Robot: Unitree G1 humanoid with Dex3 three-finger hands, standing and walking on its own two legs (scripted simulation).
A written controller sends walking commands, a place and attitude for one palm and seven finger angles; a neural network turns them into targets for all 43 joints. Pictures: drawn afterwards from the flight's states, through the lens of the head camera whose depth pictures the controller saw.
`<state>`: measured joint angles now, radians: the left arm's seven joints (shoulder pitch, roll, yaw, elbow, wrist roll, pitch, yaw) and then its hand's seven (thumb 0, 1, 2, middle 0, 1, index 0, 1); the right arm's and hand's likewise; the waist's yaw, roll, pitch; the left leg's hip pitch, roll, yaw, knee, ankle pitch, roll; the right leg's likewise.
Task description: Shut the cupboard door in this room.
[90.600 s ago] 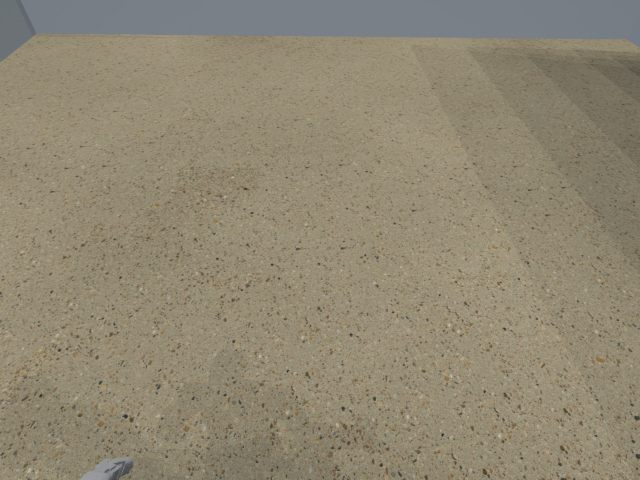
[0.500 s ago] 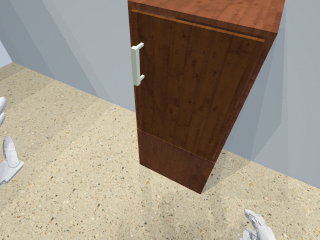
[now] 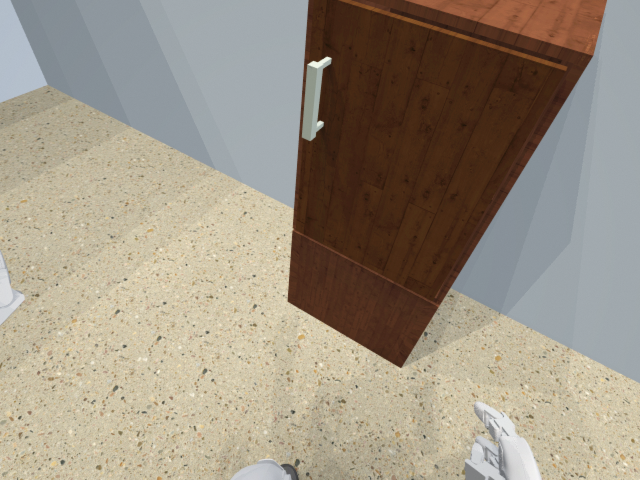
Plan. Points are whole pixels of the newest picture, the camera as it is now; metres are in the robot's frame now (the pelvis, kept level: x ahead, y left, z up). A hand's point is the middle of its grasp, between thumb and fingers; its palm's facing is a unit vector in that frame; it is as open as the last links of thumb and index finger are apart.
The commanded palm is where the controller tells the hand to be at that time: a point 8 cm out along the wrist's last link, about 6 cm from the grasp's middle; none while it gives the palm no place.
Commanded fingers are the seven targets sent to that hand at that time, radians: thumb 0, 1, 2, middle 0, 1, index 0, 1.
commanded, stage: step back with the hand held close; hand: left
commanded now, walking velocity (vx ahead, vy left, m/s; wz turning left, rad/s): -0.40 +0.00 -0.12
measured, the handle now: (317, 99) +0.76 +0.07 +0.10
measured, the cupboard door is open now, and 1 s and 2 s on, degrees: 0 0 0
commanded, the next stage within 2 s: stop stepping back and stand still in 0.10 s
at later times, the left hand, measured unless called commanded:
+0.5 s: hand out of the picture +0.08 +0.28 +0.20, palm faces +0.26 -0.84 -0.47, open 7.4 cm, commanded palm +0.01 +0.33 +0.20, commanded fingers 0.00 0.90 0.90 -0.20 -0.30 -0.20 -0.30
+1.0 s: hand out of the picture -0.03 +0.33 +0.19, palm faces +0.32 -0.81 -0.49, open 7.4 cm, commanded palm -0.08 +0.39 +0.20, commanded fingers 0.00 0.90 0.90 -0.20 -0.30 -0.20 -0.30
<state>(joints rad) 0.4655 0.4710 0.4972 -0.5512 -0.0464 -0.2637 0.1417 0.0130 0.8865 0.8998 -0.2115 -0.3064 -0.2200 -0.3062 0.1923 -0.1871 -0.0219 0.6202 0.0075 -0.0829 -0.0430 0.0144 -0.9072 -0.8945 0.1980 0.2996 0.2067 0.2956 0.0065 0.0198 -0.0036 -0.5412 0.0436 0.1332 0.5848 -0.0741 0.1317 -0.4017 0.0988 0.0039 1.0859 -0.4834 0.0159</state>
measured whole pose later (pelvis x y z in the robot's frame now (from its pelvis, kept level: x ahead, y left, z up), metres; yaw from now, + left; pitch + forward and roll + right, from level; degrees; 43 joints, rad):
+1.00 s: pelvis -0.26 +0.10 +0.00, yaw -6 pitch +0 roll -1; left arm 0.54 0.43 0.40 -0.54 0.00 -0.20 0.14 0.01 0.89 0.90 -0.21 -0.31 -0.22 -0.31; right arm 0.27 -0.15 0.01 0.67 -0.01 -0.05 -0.05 0.01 -0.90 -0.89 0.20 0.30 0.21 0.30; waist 0.00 0.01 -0.04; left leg -0.47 0.09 -0.03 0.99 -0.48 0.01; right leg -0.32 0.03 -0.13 0.69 -0.38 -0.08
